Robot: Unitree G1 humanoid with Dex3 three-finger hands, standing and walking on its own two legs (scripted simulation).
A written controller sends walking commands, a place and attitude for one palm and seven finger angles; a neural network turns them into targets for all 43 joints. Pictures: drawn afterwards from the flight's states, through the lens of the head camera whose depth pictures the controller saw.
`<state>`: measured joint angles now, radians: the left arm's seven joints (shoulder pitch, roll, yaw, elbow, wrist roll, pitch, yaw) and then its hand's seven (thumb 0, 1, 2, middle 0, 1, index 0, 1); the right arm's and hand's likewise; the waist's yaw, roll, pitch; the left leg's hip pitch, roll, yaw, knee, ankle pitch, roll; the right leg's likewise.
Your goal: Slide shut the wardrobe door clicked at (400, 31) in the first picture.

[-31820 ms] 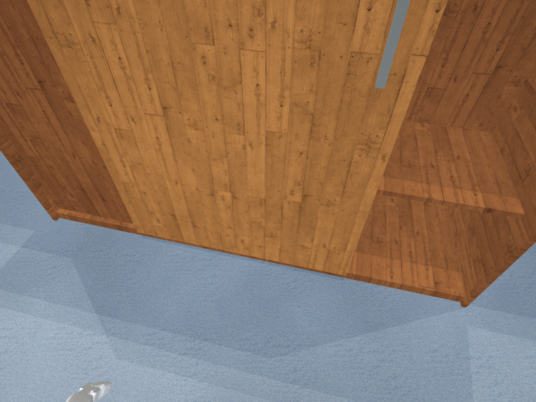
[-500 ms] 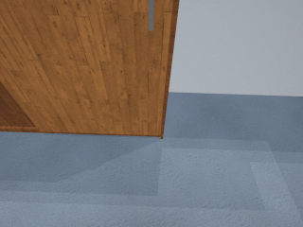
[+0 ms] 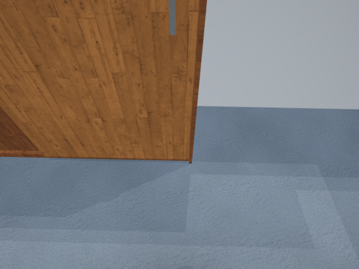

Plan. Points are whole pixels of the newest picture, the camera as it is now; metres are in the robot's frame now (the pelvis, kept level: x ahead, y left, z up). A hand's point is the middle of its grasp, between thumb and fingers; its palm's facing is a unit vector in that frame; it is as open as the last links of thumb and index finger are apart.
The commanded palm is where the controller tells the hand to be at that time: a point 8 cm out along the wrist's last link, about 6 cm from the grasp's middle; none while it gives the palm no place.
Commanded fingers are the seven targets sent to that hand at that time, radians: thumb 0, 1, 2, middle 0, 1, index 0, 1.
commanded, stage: look to check the result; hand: left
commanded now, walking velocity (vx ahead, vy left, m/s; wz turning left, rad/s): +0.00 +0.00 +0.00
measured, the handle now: out of the picture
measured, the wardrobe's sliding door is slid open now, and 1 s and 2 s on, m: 0.00 0.00 0.00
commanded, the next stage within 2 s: stand and wait in 0.20 s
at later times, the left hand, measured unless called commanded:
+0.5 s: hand out of the picture +0.08 +0.22 -0.16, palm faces -0.05 -0.95 -0.32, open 7.4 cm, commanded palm none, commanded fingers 0.00 0.90 0.90 -0.20 -0.30 -0.20 -0.30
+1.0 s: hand out of the picture +0.07 +0.23 -0.16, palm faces -0.05 -0.94 -0.32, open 7.4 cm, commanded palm none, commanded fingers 0.00 0.90 0.90 -0.20 -0.30 -0.20 -0.30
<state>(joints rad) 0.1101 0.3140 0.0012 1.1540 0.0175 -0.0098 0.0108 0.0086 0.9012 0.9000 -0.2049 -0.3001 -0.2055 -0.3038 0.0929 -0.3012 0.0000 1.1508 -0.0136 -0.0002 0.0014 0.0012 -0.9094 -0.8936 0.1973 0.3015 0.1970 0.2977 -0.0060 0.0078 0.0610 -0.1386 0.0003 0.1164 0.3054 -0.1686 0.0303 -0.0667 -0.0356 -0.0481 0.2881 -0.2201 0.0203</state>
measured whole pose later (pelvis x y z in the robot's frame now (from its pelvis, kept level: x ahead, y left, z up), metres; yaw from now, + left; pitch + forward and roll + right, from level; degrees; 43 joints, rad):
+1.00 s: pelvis +0.01 -0.01 +0.00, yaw -1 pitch +0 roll +0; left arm 0.11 0.32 0.00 1.15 0.02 -0.01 0.01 0.01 0.90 0.90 -0.21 -0.30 -0.21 -0.30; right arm 0.10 -0.31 0.01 1.16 -0.01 0.00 0.00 0.00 -0.91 -0.89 0.20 0.30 0.20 0.30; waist -0.01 0.00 0.05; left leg -0.10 0.02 0.12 0.28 -0.17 0.01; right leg -0.03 -0.01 -0.04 0.25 -0.21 0.00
